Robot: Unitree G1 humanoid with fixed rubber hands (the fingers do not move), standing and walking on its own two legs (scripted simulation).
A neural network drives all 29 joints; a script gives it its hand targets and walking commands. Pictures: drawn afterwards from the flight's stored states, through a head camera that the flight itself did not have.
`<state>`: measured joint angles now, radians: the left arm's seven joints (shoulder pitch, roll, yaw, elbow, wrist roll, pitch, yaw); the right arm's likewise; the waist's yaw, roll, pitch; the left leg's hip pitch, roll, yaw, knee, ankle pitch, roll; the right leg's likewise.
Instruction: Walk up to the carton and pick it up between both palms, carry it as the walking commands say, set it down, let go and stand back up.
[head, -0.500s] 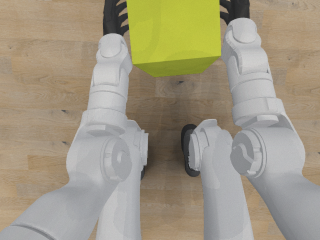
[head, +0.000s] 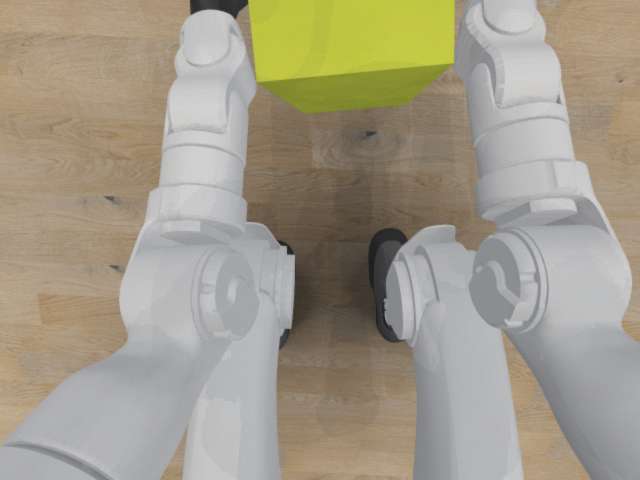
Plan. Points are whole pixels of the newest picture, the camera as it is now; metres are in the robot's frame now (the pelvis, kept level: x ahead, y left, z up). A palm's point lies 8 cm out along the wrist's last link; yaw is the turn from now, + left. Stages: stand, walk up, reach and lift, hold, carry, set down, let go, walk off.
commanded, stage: set down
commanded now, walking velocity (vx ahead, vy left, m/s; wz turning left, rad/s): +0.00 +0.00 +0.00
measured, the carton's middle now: (349, 19) +0.54 +0.00 -0.24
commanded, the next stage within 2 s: none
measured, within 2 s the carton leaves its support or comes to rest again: rests again in 0.50 s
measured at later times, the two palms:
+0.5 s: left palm (223, 8) +0.53 +0.13 -0.18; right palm out of the picture +0.55 -0.11 -0.18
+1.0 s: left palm (220, 8) +0.53 +0.13 -0.19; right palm out of the picture +0.55 -0.11 -0.18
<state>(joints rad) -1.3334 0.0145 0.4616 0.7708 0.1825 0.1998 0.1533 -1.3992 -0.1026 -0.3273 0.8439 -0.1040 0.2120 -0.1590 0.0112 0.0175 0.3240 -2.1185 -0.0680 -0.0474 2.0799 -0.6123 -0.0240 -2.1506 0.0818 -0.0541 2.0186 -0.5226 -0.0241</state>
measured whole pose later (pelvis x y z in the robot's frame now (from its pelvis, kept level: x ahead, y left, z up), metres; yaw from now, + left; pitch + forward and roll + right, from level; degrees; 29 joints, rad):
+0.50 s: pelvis +0.01 +0.00 -0.02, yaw +0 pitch +39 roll -1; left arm -1.37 0.02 0.50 0.78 0.18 0.21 0.14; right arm -1.41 -0.11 -0.32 0.87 -0.12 0.22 -0.15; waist 0.01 0.02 0.32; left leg -2.17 -0.07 -0.04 2.13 -0.63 -0.03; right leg -2.21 0.08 -0.05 2.07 -0.54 -0.02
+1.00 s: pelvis +0.01 +0.00 -0.02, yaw +0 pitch +39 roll -1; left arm -1.38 0.03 0.53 0.81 0.18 0.18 0.08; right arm -1.41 -0.12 -0.33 0.87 -0.15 0.22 -0.09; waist 0.01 0.02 0.32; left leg -2.18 -0.07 -0.04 2.13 -0.63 -0.03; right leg -2.22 0.09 -0.05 2.08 -0.54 -0.02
